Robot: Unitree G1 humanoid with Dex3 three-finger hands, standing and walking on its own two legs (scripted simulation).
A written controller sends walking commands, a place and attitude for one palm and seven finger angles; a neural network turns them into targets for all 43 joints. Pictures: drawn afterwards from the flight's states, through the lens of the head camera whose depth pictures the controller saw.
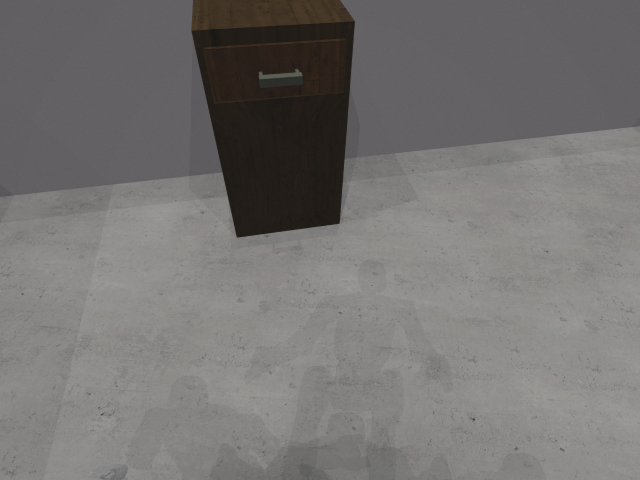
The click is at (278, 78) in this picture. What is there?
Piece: drawer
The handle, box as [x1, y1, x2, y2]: [259, 69, 302, 87]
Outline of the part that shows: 302,75 297,69 295,69 294,73 263,75 261,72 259,72 260,87 302,84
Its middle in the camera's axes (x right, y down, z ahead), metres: -0.12 -0.48 +1.15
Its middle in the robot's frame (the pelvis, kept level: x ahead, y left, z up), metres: +1.17 +0.19 -0.06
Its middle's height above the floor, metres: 0.71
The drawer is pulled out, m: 0.00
